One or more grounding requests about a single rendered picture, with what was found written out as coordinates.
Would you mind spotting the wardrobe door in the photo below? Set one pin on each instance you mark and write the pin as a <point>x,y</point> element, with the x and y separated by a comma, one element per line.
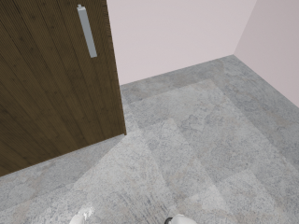
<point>54,97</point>

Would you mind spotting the handle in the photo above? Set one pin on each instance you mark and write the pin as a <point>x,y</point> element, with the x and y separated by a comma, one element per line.
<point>87,30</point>

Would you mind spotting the left robot hand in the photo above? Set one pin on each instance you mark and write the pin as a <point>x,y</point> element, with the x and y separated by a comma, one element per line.
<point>82,215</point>

